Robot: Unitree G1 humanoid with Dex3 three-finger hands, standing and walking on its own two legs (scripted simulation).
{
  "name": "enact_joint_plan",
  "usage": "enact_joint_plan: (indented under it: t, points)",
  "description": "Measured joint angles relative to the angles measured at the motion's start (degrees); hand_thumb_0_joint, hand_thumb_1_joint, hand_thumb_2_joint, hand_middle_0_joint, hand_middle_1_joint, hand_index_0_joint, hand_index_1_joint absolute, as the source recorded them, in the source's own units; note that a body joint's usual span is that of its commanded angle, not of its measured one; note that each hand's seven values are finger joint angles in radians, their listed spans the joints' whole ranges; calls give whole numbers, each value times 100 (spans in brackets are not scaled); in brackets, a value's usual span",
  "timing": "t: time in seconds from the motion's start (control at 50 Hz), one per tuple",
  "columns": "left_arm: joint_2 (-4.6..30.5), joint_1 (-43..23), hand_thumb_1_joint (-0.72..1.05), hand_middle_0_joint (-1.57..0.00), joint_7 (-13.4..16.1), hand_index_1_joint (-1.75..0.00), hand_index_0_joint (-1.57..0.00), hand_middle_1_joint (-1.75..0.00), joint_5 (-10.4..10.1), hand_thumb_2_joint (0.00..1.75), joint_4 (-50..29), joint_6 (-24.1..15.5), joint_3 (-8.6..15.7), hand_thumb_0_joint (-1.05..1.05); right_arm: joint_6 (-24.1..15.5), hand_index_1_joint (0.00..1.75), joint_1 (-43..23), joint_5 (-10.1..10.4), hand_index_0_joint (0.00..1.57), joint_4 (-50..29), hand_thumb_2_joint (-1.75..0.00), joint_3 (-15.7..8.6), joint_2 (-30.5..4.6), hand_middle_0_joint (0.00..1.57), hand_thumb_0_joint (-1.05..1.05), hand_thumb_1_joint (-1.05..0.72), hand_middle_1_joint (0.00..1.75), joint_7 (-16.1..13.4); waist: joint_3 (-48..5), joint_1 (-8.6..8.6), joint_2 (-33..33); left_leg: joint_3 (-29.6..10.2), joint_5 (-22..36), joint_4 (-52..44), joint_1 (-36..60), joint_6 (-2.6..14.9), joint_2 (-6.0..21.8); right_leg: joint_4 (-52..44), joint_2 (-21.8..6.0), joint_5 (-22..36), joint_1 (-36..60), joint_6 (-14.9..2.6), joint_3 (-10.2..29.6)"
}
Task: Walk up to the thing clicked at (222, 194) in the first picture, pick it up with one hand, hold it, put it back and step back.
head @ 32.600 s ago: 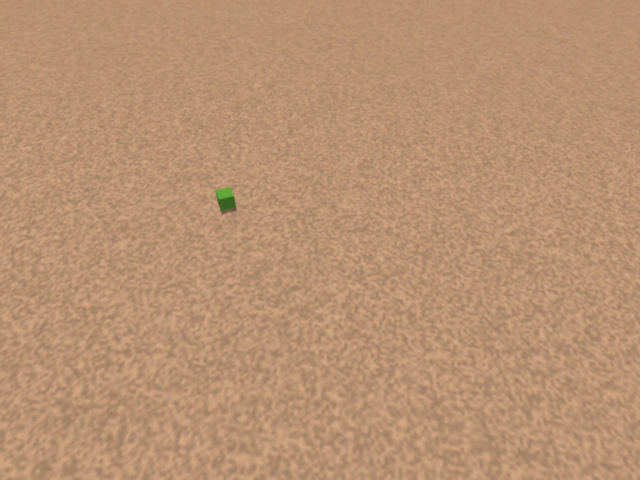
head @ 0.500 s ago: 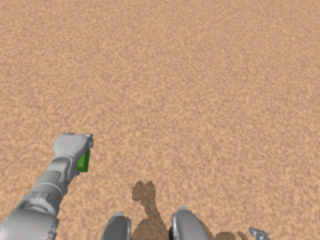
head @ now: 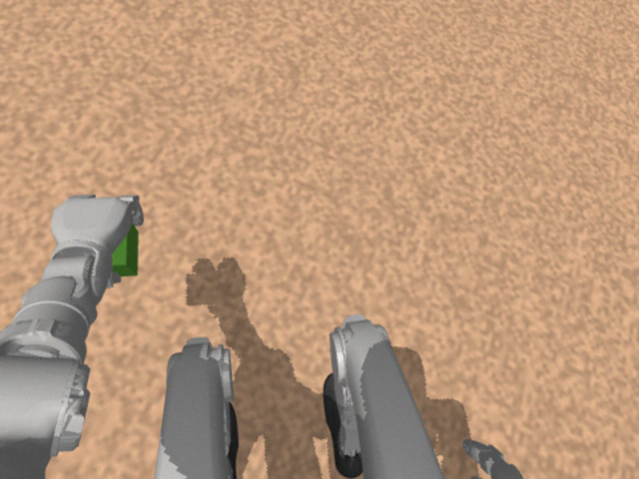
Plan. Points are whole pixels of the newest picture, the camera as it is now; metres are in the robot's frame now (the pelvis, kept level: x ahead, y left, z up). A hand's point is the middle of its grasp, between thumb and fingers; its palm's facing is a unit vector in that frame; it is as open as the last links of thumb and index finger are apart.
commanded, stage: crouch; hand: left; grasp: from above
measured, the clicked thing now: (106, 248) +0.45 +0.24 -0.17
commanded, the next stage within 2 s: lower in 0.98 s
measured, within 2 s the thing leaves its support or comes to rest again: neither
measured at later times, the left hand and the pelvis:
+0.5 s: hand (130, 253) +0.46 +0.23 -0.25, palm faces -0.47 -0.02 -0.88, open 10.4 cm; pelvis -0.01 +0.00 -0.09, yaw -1 degrees
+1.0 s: hand (135, 254) +0.48 +0.24 -0.30, palm faces -0.46 -0.01 -0.89, open 10.4 cm; pelvis -0.01 +0.00 -0.14, yaw -3 degrees
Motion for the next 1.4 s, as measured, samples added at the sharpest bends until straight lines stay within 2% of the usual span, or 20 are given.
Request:
enact_joint_plan:
  t: [0.24,0.62,0.94,1.24,1.4]
  points:
    - [268,-521,-16,-51,86,-79,-59,-92,51,85,309,65,96,-1,-99,30,-317,-152,21,-40,-90,47,-125,20,0,-91,29,241,257,-131,-118,-124,-146,991,-945,-39,-64,940,-14,-148,-892,8,-69]
    - [800,-1104,-17,-53,72,-77,-60,-90,197,85,1039,-194,331,-1,-17,30,-117,-274,21,31,-90,278,-186,20,0,-91,29,418,595,-434,-146,-202,-154,1955,-1780,-58,-74,1840,50,-101,-1724,26,-83]
    - [1130,-1356,-17,-53,231,-77,-61,-89,385,85,1418,-359,408,-1,-75,30,-98,-376,21,40,-90,517,-243,20,0,-91,29,506,771,-546,-199,-322,-159,2487,-2199,-80,-110,2291,72,-78,-2096,41,-160]
    - [1299,-1498,-18,-55,309,-75,-62,-86,401,85,1696,-380,383,-1,-112,30,-176,-416,20,-56,-90,671,-326,20,0,-91,30,581,908,-629,-265,-394,-186,2692,-2354,-77,-131,2439,77,-94,-2208,53,-217]
    - [1508,-1530,-18,-55,488,-75,-63,-84,569,85,1884,-523,492,-1,-179,30,-164,-510,20,-91,-90,787,-362,20,0,-91,30,619,1046,-730,-350,-474,-213,2902,-2494,-95,-140,2596,96,-92,-2328,63,-274]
